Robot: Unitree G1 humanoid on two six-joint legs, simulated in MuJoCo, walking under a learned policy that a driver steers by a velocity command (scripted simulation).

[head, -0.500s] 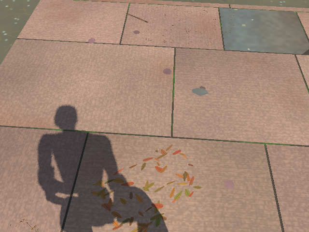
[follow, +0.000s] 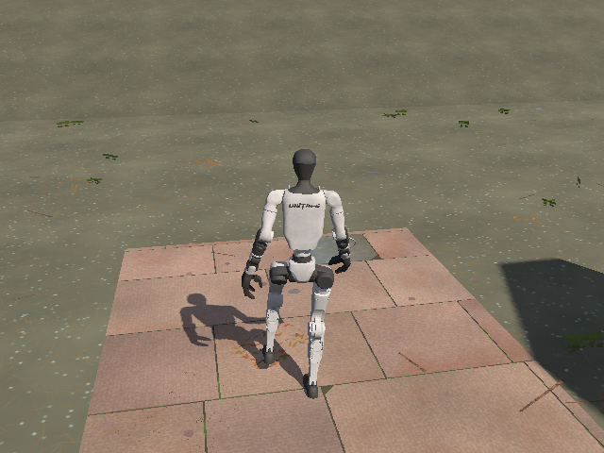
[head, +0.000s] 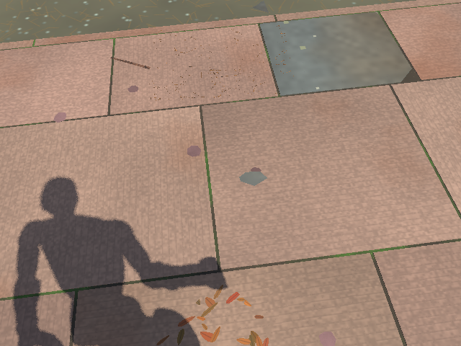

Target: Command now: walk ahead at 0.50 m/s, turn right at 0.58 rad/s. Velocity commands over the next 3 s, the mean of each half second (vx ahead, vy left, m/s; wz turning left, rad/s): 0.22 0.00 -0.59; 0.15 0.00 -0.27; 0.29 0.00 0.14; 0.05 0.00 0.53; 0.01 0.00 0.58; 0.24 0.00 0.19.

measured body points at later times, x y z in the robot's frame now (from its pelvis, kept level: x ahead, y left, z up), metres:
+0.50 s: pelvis +0.16 +0.04 +0.00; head +0.19 +0.04 +0.44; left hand +0.37 +0.26 -0.12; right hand +0.17 -0.25 -0.12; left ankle +0.24 +0.13 -0.74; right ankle +0.16 -0.09 -0.69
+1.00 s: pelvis +0.19 +0.00 +0.00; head +0.19 +0.00 +0.45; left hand +0.36 +0.21 -0.12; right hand +0.16 -0.28 -0.12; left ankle +0.23 +0.10 -0.72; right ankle +0.14 -0.08 -0.74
